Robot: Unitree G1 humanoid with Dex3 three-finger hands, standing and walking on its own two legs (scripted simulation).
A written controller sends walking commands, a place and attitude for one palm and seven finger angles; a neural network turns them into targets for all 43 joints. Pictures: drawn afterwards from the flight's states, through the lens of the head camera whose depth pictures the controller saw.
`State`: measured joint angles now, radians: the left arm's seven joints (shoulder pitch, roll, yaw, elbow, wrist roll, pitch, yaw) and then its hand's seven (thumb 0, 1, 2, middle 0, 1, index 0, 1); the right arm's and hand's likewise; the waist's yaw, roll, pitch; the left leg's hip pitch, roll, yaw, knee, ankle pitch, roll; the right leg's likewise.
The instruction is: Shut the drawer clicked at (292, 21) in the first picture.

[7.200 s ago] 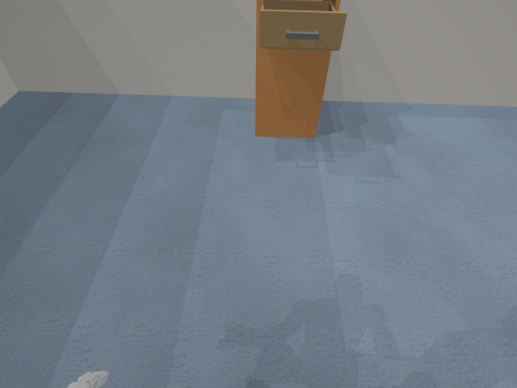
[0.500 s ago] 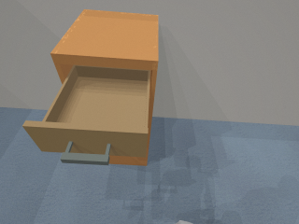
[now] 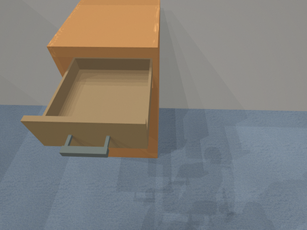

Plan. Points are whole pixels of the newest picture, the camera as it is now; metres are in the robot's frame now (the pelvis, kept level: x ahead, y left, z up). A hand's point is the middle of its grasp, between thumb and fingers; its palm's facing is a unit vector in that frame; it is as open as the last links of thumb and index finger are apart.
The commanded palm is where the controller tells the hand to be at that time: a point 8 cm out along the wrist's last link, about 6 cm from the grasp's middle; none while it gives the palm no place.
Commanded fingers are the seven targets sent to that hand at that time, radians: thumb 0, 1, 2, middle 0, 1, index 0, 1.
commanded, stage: come to a stop and stand still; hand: left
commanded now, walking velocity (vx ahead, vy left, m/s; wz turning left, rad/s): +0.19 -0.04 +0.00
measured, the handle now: (86, 145) +0.33 +0.23 +0.00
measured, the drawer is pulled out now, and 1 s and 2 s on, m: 0.30 0.30 0.29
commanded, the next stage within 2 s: look again from close up in 0.30 s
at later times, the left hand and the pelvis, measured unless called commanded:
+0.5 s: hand out of the picture +0.01 +0.18 -0.18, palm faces -0.06 -0.97 -0.23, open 7.3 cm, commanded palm none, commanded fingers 0.00 0.90 0.90 -0.20 -0.30 -0.20 -0.30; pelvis +0.00 +0.00 -0.01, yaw -3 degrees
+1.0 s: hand out of the picture +0.06 +0.19 -0.17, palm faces +0.03 -0.98 -0.20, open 7.3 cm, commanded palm none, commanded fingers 0.00 0.90 0.90 -0.20 -0.30 -0.20 -0.30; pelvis +0.04 +0.01 +0.00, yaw -1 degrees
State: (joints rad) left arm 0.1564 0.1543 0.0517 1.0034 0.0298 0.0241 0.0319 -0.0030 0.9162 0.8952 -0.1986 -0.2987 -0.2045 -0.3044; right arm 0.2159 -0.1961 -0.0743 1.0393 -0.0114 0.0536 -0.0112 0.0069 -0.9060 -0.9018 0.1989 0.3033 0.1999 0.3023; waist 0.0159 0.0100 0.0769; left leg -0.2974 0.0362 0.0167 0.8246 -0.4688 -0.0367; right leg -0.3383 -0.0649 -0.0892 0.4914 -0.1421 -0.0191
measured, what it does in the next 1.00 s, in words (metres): steps on the spot: left foot, then right foot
